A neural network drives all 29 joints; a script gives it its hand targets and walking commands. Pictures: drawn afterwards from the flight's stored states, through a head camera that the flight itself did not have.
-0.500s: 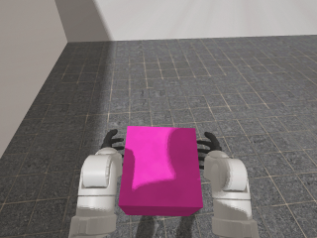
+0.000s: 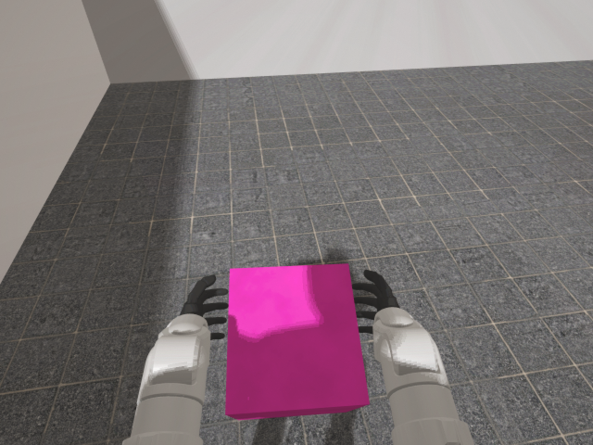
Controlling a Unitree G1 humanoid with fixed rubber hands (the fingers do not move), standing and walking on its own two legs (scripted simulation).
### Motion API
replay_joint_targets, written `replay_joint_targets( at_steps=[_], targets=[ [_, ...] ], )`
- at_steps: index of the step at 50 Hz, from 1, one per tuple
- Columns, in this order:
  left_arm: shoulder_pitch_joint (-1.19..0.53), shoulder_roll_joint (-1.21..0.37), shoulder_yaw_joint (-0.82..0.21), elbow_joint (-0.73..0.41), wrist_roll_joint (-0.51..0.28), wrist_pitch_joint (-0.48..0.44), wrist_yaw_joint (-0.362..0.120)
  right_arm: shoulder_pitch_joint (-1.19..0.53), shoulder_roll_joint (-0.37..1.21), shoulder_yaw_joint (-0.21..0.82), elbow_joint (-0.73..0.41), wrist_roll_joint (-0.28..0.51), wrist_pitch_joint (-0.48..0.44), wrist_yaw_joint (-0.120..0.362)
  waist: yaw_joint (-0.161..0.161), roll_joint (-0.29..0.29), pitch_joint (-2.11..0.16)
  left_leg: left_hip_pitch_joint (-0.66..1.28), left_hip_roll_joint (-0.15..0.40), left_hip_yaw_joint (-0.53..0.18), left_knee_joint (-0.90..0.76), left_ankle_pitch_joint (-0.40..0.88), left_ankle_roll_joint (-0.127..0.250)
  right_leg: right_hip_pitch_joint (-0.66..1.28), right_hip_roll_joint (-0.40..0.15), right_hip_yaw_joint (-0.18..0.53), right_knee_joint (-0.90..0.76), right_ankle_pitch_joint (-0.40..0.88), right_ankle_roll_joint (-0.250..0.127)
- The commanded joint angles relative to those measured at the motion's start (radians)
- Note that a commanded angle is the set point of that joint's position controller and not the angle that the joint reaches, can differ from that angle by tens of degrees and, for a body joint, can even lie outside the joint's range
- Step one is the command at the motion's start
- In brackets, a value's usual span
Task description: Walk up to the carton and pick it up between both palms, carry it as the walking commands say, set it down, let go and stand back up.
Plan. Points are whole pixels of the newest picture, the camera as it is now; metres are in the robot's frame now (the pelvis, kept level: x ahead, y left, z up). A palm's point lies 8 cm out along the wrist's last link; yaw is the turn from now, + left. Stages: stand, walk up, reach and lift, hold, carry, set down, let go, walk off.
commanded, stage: hold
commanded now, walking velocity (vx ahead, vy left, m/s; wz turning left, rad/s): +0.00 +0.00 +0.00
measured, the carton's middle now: (291, 345) +0.31 +0.04 -0.06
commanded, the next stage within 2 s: set down in 0.84 s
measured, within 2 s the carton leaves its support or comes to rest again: neither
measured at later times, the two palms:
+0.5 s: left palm (149, 318) +0.26 +0.22 +0.07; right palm (355, 318) +0.28 -0.04 +0.07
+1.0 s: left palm (171, 321) +0.27 +0.20 +0.05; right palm (373, 322) +0.29 -0.07 +0.06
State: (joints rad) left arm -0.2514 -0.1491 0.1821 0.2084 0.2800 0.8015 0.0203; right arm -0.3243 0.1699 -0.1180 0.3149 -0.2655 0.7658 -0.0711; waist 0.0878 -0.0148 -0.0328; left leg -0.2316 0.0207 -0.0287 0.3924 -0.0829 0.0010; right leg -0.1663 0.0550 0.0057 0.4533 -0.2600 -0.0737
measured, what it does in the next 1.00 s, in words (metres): stands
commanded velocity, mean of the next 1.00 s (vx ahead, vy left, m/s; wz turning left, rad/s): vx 0.00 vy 0.00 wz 0.00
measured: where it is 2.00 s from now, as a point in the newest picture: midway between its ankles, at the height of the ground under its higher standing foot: outside the picture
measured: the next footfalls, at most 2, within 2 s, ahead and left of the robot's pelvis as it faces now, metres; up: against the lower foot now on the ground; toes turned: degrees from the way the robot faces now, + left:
none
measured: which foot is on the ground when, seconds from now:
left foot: down 0.00-1.00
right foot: down 0.00-1.00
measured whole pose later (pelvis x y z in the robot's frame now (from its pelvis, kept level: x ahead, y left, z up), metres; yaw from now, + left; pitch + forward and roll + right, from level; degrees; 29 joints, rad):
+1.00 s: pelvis -0.03 +0.04 +0.00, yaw -5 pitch -9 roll +1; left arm -0.44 -0.21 0.43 0.47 0.40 0.71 0.04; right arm -0.51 0.23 -0.35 0.60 -0.39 0.65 -0.03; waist 0.11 0.00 -0.02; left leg -0.11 -0.01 -0.09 0.41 -0.15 -0.03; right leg -0.09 0.07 0.11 0.49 -0.24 -0.03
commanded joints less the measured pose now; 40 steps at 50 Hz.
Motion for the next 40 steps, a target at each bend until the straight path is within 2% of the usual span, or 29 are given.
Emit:
replay_joint_targets(
  at_steps=[1,3,5,7,9,13,16,18,20,22,26,30,36,40],
  targets=[
    [-0.452,-0.926,-0.533,-0.232,-0.307,-0.156,-0.253,-0.388,1.103,0.543,-0.184,0.296,-0.167,0.228,0.038,-0.002,-0.510,0.162,-0.126,-0.041,0.030,0.298,0.017,0.232,-0.018,0.173,-0.016,0.834,0.099],
    [-0.408,-0.876,-0.547,-0.236,-0.293,-0.138,-0.243,-0.400,1.083,0.610,-0.170,0.316,-0.150,0.237,0.094,-0.025,-0.439,0.130,-0.130,-0.029,-0.002,0.194,0.001,0.225,-0.023,0.168,-0.053,0.669,0.100],
    [-0.354,-0.843,-0.517,-0.173,-0.262,-0.108,-0.240,-0.378,1.042,0.590,-0.099,0.283,-0.131,0.250,0.107,-0.059,-0.304,0.157,-0.135,-0.019,-0.025,0.095,-0.001,0.124,-0.025,0.172,-0.114,0.406,0.100],
    [-0.338,-0.839,-0.485,-0.092,-0.245,-0.082,-0.245,-0.341,1.018,0.526,-0.002,0.240,-0.119,0.259,0.084,-0.060,-0.162,0.213,-0.132,-0.014,-0.041,0.039,0.001,0.026,-0.030,0.175,-0.163,0.206,0.099],
    [-0.389,-0.852,-0.462,-0.044,-0.249,-0.069,-0.251,-0.337,1.021,0.467,0.076,0.210,-0.117,0.268,0.056,-0.050,-0.089,0.251,-0.129,-0.015,-0.048,-0.001,-0.002,-0.024,-0.031,0.173,-0.183,0.100,0.093],
    [-0.591,-0.935,-0.445,0.008,-0.289,-0.060,-0.250,-0.482,1.035,0.402,0.145,0.204,-0.132,0.294,0.037,-0.003,-0.087,0.257,-0.124,-0.013,-0.045,-0.101,-0.015,-0.062,-0.003,0.132,-0.168,-0.080,0.057],
    [-0.681,-1.017,-0.430,0.090,-0.294,-0.045,-0.234,-0.574,0.992,0.340,0.204,0.185,-0.139,0.311,0.005,0.055,-0.101,0.233,-0.112,-0.026,-0.058,-0.159,-0.032,-0.055,0.023,0.100,-0.134,-0.109,0.032],
    [-0.701,-1.071,-0.412,0.142,-0.283,-0.037,-0.216,-0.611,0.943,0.294,0.234,0.158,-0.142,0.328,-0.010,0.105,-0.106,0.212,-0.090,-0.062,-0.092,-0.201,-0.042,-0.025,0.045,0.084,-0.099,-0.083,0.021],
    [-0.706,-1.114,-0.384,0.186,-0.267,-0.032,-0.194,-0.639,0.905,0.260,0.255,0.135,-0.145,0.347,-0.010,0.137,-0.110,0.194,-0.070,-0.094,-0.128,-0.234,-0.049,0.011,0.059,0.075,-0.076,-0.057,0.016],
    [-0.705,-1.139,-0.352,0.220,-0.254,-0.031,-0.174,-0.656,0.884,0.237,0.272,0.122,-0.148,0.364,-0.002,0.144,-0.112,0.185,-0.056,-0.111,-0.152,-0.250,-0.052,0.037,0.066,0.069,-0.067,-0.039,0.013],
    [-0.691,-1.149,-0.295,0.257,-0.238,-0.037,-0.144,-0.667,0.872,0.215,0.290,0.119,-0.155,0.384,0.018,0.125,-0.122,0.181,-0.047,-0.109,-0.165,-0.233,-0.051,0.066,0.067,0.068,-0.069,-0.013,0.008],
    [-0.690,-1.138,-0.266,0.275,-0.236,-0.048,-0.136,-0.691,0.868,0.218,0.281,0.125,-0.164,0.388,0.030,0.098,-0.144,0.180,-0.053,-0.088,-0.157,-0.207,-0.043,0.071,0.063,0.072,-0.081,-0.014,0.008],
    [-0.713,-1.126,-0.266,0.276,-0.239,-0.063,-0.156,-0.715,0.889,0.235,0.261,0.134,-0.168,0.382,0.027,0.058,-0.160,0.195,-0.078,-0.049,-0.134,-0.188,-0.035,0.042,0.052,0.078,-0.114,-0.060,0.013],
    [-0.711,-1.095,-0.265,0.268,-0.237,-0.069,-0.184,-0.702,0.924,0.249,0.259,0.146,-0.161,0.364,0.024,0.009,-0.154,0.233,-0.112,-0.009,-0.084,-0.130,-0.030,-0.010,0.022,0.093,-0.169,-0.106,0.018]
  ],
)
